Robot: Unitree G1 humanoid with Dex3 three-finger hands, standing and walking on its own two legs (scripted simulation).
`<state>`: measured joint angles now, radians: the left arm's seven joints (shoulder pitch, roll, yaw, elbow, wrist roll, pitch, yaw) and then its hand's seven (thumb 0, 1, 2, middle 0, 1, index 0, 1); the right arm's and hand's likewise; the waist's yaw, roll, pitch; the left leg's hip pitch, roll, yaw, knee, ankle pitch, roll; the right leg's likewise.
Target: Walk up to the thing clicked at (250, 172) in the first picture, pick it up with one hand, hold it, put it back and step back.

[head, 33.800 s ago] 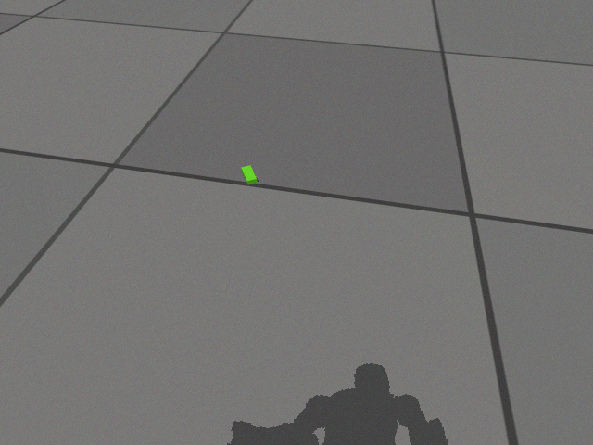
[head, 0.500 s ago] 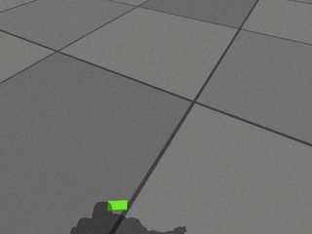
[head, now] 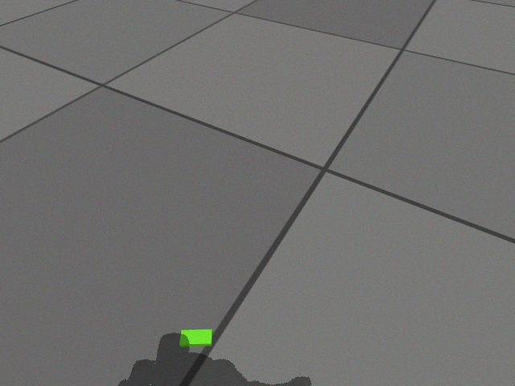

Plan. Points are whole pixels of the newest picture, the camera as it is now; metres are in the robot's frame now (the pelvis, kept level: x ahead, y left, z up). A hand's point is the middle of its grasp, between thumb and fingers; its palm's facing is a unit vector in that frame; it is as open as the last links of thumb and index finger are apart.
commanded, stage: stand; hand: left
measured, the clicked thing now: (196, 337) +0.44 +0.24 -0.77
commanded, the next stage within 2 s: walk up in 0.12 s
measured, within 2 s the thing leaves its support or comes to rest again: neither
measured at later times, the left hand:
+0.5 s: hand out of the picture +0.06 +0.29 -0.18, palm faces -0.06 -0.91 -0.40, open 7.4 cm
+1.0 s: hand out of the picture -0.07 +0.27 -0.16, palm faces -0.09 -0.91 -0.40, open 7.4 cm
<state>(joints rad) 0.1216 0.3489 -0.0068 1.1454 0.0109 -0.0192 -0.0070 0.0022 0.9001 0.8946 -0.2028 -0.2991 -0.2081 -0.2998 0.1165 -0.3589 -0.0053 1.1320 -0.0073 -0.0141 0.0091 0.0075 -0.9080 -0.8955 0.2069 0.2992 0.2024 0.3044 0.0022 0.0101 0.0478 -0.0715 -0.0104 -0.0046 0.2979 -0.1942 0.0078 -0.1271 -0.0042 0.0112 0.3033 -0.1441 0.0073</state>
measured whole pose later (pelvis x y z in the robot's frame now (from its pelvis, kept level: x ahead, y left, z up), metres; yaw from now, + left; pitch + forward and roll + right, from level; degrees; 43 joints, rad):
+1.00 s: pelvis -0.19 +0.01 -0.03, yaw -4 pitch -1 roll +1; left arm 0.14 0.36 0.06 0.83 0.03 0.05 -0.01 0.00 0.90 0.89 -0.20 -0.30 -0.21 -0.30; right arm 0.13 -0.41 -0.06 0.86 0.01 0.05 -0.04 0.01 -0.91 -0.90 0.21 0.30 0.20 0.30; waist 0.01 0.02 0.19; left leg -0.46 -0.06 -0.10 1.09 -0.55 0.01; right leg -0.30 0.03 0.06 0.66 -0.34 -0.02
